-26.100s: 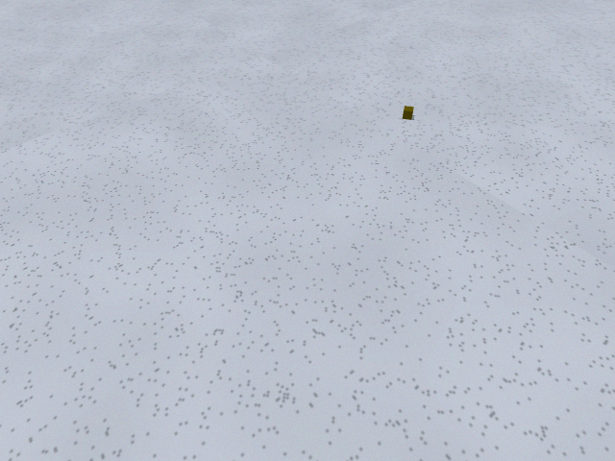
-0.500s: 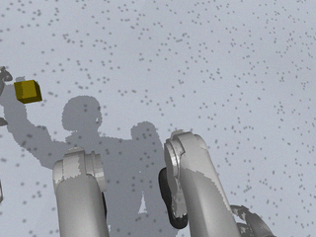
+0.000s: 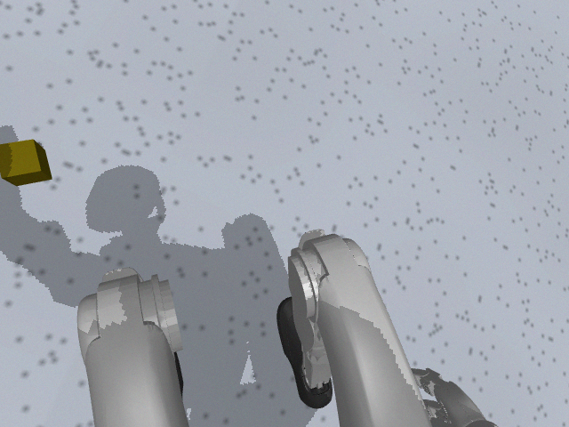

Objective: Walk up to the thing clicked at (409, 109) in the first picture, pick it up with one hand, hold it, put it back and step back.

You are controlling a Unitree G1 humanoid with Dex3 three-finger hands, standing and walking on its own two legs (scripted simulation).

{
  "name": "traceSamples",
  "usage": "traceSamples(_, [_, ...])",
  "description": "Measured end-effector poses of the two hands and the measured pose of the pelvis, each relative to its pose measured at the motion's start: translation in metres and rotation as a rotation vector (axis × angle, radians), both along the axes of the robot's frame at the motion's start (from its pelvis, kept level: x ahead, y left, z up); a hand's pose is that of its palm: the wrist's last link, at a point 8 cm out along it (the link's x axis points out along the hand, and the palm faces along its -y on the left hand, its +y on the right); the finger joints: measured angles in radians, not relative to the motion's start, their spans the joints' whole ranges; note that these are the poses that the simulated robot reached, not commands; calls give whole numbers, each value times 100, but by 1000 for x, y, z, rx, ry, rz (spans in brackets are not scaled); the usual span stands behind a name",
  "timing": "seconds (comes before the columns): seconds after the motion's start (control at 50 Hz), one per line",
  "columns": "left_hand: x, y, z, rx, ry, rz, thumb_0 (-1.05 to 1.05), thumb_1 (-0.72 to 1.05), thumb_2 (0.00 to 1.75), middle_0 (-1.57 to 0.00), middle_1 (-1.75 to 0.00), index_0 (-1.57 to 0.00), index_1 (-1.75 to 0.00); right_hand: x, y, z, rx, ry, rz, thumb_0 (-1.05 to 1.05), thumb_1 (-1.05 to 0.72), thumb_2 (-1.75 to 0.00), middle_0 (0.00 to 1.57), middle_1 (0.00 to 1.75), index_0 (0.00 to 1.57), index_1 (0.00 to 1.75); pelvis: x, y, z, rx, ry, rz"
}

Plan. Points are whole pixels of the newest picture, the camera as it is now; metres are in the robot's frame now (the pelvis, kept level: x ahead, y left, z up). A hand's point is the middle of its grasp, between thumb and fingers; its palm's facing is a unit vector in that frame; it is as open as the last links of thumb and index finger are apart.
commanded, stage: rise first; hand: left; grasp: from above
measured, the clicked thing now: (24, 163) +0.50 +0.33 -0.30
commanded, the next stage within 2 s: none
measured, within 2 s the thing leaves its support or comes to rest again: neither
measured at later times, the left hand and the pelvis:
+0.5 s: hand out of the picture +0.46 +0.36 -0.18, palm faces -0.45 -0.11 -0.89, open 12.7 cm; pelvis +0.00 +0.00 +0.00, yaw -1 degrees
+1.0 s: hand out of the picture +0.46 +0.37 -0.19, palm faces -0.45 -0.11 -0.89, open 12.7 cm; pelvis -0.01 +0.01 +0.00, yaw -2 degrees
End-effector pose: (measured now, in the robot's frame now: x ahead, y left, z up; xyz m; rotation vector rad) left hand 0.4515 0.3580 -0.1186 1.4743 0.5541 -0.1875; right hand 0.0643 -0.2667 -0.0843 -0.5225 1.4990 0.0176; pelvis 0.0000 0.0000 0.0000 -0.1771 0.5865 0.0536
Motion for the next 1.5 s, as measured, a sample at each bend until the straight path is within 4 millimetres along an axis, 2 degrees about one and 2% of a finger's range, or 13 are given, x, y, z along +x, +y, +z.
traceSamples(0.56, [10,7,-9,-4,5,-1,0,-29,81,-31,-77,-31,-78,-22,5,10,-32,33,8,0,-91,-89,20,30,20,30,-5,4,-5,-26,-26,-10])
traceSamples(0.82, [11,13,-12,-8,7,-5,0,-29,81,-31,-77,-31,-78,-20,10,13,-33,27,28,0,-91,-89,21,30,20,30,-6,7,-5,-36,-32,-12])
traceSamples(1.5, [20,7,3,2,0,-16,0,-29,81,-32,-76,-32,-78,-21,9,16,-20,16,6,0,-91,-89,20,30,20,30,-7,5,0,-33,-23,-10])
